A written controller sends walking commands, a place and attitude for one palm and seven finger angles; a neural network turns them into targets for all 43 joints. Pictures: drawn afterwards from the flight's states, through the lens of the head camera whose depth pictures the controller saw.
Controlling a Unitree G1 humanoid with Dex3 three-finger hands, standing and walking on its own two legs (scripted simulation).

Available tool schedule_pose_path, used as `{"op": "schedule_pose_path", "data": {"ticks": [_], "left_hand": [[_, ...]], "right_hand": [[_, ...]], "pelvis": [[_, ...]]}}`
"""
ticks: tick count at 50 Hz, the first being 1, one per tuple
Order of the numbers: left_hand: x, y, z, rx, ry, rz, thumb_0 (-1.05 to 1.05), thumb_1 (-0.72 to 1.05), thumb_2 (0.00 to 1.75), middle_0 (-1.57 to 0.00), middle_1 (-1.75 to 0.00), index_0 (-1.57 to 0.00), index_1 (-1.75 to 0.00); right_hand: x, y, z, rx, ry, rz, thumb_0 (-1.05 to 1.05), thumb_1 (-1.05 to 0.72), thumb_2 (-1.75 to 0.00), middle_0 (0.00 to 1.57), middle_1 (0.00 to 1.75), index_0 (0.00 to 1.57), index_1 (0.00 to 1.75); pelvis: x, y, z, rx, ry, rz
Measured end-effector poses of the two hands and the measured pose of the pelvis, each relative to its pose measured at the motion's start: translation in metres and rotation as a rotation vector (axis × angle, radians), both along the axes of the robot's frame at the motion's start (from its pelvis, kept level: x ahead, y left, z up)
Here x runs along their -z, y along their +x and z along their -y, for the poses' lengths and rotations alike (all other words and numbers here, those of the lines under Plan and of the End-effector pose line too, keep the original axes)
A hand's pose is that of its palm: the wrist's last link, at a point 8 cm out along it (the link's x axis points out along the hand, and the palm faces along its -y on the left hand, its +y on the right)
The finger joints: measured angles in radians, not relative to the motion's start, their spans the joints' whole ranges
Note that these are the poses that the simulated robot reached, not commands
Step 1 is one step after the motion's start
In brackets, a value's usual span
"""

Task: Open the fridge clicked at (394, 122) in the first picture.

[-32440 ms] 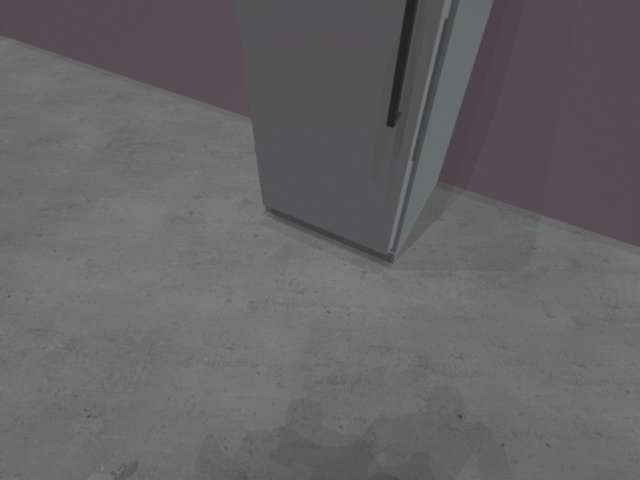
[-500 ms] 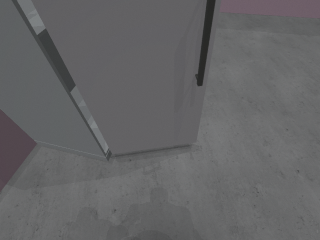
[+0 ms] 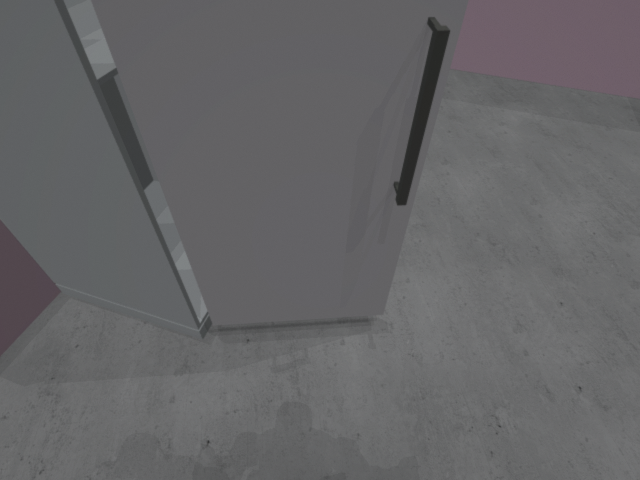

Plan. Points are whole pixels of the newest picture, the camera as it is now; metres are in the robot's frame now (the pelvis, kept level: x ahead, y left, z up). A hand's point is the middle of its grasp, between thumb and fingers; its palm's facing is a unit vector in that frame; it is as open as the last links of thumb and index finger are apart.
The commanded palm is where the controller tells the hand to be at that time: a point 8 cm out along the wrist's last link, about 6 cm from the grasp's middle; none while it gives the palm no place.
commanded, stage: let the arm hang, fingers relaxed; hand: right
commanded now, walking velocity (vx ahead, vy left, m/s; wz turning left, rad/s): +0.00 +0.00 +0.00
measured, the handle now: (414, 124) +0.72 -0.13 +0.08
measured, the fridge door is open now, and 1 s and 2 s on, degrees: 67 67 67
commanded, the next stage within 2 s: look to check the result in 0.12 s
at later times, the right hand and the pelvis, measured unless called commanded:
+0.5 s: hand out of the picture +0.08 -0.23 -0.16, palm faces -0.04 +0.95 -0.32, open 7.4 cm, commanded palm none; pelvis +0.02 +0.01 +0.00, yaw +0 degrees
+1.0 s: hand out of the picture +0.10 -0.21 -0.16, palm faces -0.03 +0.95 -0.30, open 7.4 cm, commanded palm none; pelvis +0.03 +0.02 +0.00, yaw +1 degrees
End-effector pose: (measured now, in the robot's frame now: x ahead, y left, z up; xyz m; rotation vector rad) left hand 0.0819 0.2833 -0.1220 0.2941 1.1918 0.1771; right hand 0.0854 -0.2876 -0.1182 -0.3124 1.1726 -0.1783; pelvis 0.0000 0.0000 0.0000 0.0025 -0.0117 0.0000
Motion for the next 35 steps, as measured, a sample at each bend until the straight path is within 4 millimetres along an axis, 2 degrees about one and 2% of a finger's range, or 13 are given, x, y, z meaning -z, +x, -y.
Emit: {"op": "schedule_pose_path", "data": {"ticks": [7, 15, 24, 35], "left_hand": [[-0.007, 0.006, -0.011, -0.004, 0.032, -0.004, 0.01, 0.91, 0.9, -0.2, -0.3, -0.2, -0.3], [-0.007, 0.003, -0.016, -0.015, 0.041, -0.045, 0.01, 0.91, 0.9, -0.2, -0.3, -0.2, -0.3], [0.0, 0.002, -0.012, -0.018, 0.021, -0.076, 0.01, 0.91, 0.9, -0.2, -0.3, -0.2, -0.3], [0.005, 0.012, -0.01, -0.018, -0.003, -0.062, 0.01, 0.91, 0.9, -0.2, -0.3, -0.2, -0.3]], "right_hand": [[0.005, 0.014, -0.009, -0.016, 0.025, 0.0, 0.01, -0.9, -0.9, 0.2, 0.3, 0.21, 0.3], [0.011, 0.004, -0.012, -0.002, 0.03, -0.06, 0.01, -0.9, -0.9, 0.2, 0.3, 0.21, 0.3], [0.01, -0.008, -0.011, 0.023, 0.013, -0.113, 0.01, -0.9, -0.9, 0.2, 0.3, 0.21, 0.3], [0.008, -0.004, -0.018, 0.028, 0.008, -0.103, 0.01, -0.9, -0.9, 0.2, 0.3, 0.21, 0.3]], "pelvis": [[-0.001, 0.008, -0.001, -0.003, -0.002, -0.004], [-0.001, 0.015, -0.004, -0.005, -0.004, -0.007], [-0.001, 0.022, -0.008, -0.005, -0.006, -0.008], [-0.001, 0.027, -0.014, -0.007, -0.009, -0.007]]}}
